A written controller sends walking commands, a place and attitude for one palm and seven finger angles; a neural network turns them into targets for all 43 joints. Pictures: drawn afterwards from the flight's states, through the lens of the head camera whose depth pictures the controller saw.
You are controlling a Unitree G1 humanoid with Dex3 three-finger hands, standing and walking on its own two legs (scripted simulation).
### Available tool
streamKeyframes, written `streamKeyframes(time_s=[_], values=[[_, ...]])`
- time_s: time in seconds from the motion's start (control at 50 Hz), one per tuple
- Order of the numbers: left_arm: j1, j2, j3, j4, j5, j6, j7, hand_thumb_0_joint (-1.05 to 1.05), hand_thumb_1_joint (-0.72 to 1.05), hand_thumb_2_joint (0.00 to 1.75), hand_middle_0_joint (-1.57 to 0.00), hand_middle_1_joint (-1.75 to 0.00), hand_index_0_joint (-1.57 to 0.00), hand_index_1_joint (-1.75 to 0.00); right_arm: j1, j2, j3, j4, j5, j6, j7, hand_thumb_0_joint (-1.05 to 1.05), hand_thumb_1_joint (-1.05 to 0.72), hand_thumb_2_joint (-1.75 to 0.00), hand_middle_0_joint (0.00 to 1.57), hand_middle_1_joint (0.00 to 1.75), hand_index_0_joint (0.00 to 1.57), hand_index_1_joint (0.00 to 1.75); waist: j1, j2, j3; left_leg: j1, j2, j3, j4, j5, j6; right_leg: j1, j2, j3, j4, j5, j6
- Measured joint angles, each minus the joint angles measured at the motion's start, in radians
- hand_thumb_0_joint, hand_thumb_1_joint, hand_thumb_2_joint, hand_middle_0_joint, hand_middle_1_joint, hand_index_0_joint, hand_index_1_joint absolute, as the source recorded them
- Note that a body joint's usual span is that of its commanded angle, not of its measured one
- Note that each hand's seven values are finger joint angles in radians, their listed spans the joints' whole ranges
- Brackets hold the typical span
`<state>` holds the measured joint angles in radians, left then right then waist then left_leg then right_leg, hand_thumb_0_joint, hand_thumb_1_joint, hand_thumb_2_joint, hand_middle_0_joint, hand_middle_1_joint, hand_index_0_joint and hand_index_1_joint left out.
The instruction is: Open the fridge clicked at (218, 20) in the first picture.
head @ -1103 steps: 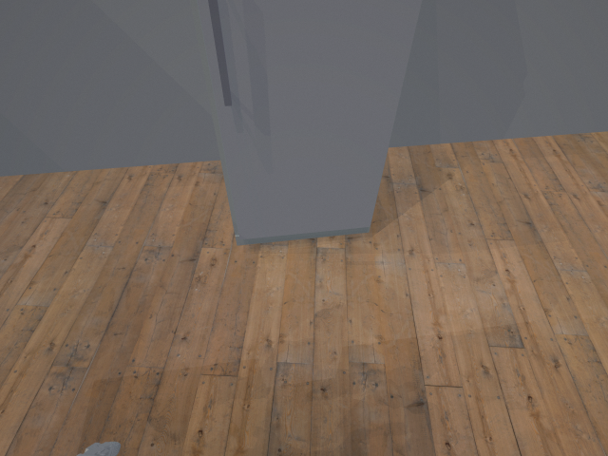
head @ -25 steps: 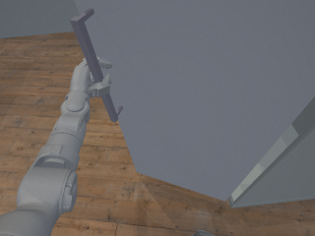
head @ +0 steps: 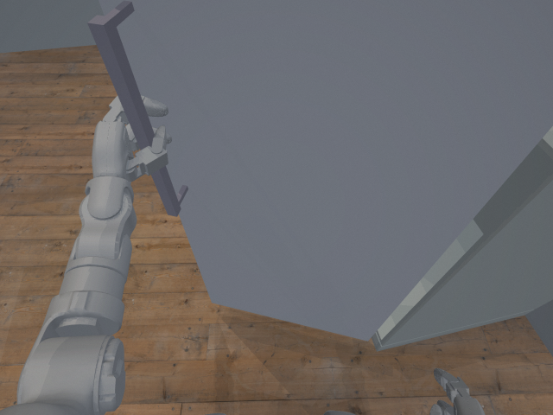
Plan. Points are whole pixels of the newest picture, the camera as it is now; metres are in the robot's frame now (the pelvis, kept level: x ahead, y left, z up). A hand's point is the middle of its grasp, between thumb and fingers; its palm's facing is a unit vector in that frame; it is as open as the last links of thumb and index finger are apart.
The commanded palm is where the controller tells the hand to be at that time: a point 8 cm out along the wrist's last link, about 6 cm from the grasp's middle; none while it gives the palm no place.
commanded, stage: stop walking and hold the door back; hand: left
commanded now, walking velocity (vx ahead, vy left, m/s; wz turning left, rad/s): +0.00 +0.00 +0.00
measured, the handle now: (154, 133) +0.48 +0.20 +0.13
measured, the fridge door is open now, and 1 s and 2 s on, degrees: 64 66 66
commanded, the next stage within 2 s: loosen the grip on the handle in 0.18 s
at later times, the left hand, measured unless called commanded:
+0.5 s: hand (146, 151) +0.42 +0.19 +0.15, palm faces +0.16 -0.97 -0.18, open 8.0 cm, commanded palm +0.39 +0.23 +0.14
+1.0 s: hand (143, 163) +0.42 +0.20 +0.13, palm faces +0.17 -0.97 -0.20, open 14.5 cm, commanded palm +0.39 +0.26 +0.13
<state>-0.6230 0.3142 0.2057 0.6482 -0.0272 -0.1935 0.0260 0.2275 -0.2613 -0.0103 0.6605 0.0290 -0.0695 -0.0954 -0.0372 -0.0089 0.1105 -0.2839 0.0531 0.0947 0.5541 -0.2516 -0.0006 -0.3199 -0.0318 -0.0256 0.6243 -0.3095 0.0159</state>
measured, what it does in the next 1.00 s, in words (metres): stands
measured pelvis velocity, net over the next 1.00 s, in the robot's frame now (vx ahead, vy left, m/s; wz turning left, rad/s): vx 0.00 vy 0.00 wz -0.01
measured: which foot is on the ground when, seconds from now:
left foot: down 0.00-1.00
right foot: down 0.00-1.00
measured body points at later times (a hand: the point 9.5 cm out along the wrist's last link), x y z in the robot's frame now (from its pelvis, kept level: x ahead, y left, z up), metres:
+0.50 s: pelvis -0.01 +0.01 +0.00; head -0.01 +0.01 +0.45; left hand +0.41 +0.24 +0.16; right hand +0.10 -0.26 -0.10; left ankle +0.03 +0.12 -0.73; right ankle +0.01 -0.12 -0.73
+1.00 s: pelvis +0.00 +0.00 -0.01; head +0.03 +0.00 +0.44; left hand +0.40 +0.25 +0.14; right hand +0.08 -0.26 -0.12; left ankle +0.03 +0.12 -0.73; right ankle +0.01 -0.12 -0.73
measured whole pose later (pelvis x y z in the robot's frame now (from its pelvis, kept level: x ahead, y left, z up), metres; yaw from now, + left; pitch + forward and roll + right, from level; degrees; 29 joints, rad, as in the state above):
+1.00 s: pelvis +0.00 +0.00 -0.01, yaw -1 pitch +5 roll +0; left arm -0.56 0.36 0.25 0.73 -0.02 -0.29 -0.03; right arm 0.32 -0.25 0.01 0.71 0.03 -0.11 -0.05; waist -0.04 0.01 -0.03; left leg -0.43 0.05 0.08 0.61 -0.27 0.00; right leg -0.41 -0.02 -0.03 0.61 -0.28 0.00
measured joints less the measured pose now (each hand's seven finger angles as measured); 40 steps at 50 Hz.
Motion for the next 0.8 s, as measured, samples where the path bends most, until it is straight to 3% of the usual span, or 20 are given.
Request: streamKeyframes(time_s=[0.06,0.12,0.28,0.32,0.38,0.42,0.48,0.58,0.68,0.8], values=[[0.026,0.001,-0.027,-0.061,0.005,0.003,0.002,-0.02,0.70,0.79,-0.45,-1.40,-0.40,-1.40,-0.012,0.037,0.029,-0.012,-0.001,-0.004,0.013,0.01,-0.91,-0.90,0.20,0.29,0.20,0.30,0.027,0.016,0.003,-0.024,0.015,-0.002,0.037,-0.020,-0.005,0.045,0.018,-0.014,-0.068,0.056,-0.011],[0.045,-0.002,-0.037,-0.089,0.003,0.007,0.008,-0.03,0.69,0.78,-0.45,-1.40,-0.40,-1.40,-0.045,0.058,0.049,-0.004,0.003,0.008,0.015,0.01,-0.90,-0.90,0.20,0.30,0.20,0.30,0.029,0.044,0.012,-0.030,0.023,-0.007,0.044,-0.023,-0.009,0.046,0.026,-0.020,-0.071,0.041,-0.015],[0.023,-0.019,-0.069,-0.029,-0.009,0.027,0.019,-0.04,0.70,0.79,-0.45,-1.40,-0.42,-1.40,-0.063,0.061,0.064,0.012,-0.001,0.032,-0.009,0.01,-0.90,-0.90,0.20,0.30,0.21,0.30,0.035,0.045,-0.017,-0.018,0.001,0.004,0.009,-0.003,0.009,0.046,0.006,-0.010,-0.083,0.049,0.002],[-0.039,-0.005,-0.043,0.050,0.057,0.028,-0.029,-0.05,0.66,0.78,-0.45,-1.40,-0.42,-1.40,-0.056,0.067,0.043,0.026,-0.009,0.006,0.011,0.01,-0.90,-0.90,0.20,0.30,0.21,0.30,0.044,0.023,-0.024,-0.016,0.000,0.014,-0.006,0.006,0.010,0.039,0.006,-0.001,-0.087,0.057,-0.001],[-0.112,0.002,0.026,0.187,0.055,0.071,-0.084,-0.06,0.58,0.75,-0.45,-1.40,-0.43,-1.40,-0.012,0.061,0.033,0.036,-0.008,-0.045,0.041,0.01,-0.90,-0.90,0.20,0.30,0.21,0.30,0.015,-0.018,-0.106,-0.056,-0.017,0.005,-0.029,0.037,0.003,-0.012,-0.010,-0.011,-0.072,0.056,-0.008],[-0.086,0.008,0.054,0.189,0.040,0.054,-0.072,-0.05,0.51,0.72,-0.45,-1.40,-0.44,-1.40,0.016,0.036,0.020,0.022,-0.015,-0.062,0.053,0.01,-0.90,-0.90,0.20,0.30,0.21,0.30,-0.001,-0.008,-0.130,-0.062,-0.012,0.007,-0.021,0.033,0.005,-0.016,-0.006,-0.008,-0.072,0.059,-0.008],[-0.060,0.018,0.035,0.188,0.047,-0.014,-0.040,-0.03,0.37,0.65,-0.45,-1.40,-0.43,-1.39,0.055,0.002,0.000,0.016,-0.012,-0.068,0.063,0.01,-0.90,-0.90,0.20,0.30,0.21,0.30,-0.012,0.000,-0.145,-0.085,-0.009,0.007,0.011,0.020,0.008,-0.038,-0.004,-0.007,-0.043,0.051,-0.008],[-0.064,0.036,0.002,0.209,0.046,-0.068,-0.019,-0.01,-0.01,0.47,-0.44,-1.39,-0.38,-1.36,0.101,-0.029,-0.006,0.039,0.005,-0.059,0.057,0.01,-0.90,-0.90,0.20,0.30,0.20,0.30,-0.018,-0.010,-0.138,-0.122,-0.008,-0.001,0.047,0.013,0.008,-0.076,-0.003,-0.011,-0.001,0.041,-0.013],[-0.059,0.041,-0.011,0.212,0.034,-0.086,-0.012,0.00,-0.31,0.32,-0.41,-1.34,-0.37,-1.33,0.123,-0.028,0.000,0.065,0.008,-0.063,0.042,0.01,-0.91,-0.90,0.20,0.29,0.20,0.30,-0.020,-0.011,-0.123,-0.143,-0.011,-0.014,0.054,0.016,0.009,-0.099,0.005,-0.007,0.004,0.047,-0.017],[-0.016,0.070,0.037,0.187,0.033,-0.113,-0.023,0.00,-0.48,0.23,-0.35,-1.26,-0.33,-1.26,0.124,-0.006,0.010,0.064,-0.002,-0.057,0.037,0.01,-0.91,-0.90,0.20,0.29,0.20,0.30,-0.034,-0.001,-0.123,-0.154,0.000,-0.009,0.057,0.011,0.003,-0.112,0.018,0.003,0.000,0.047,-0.020]])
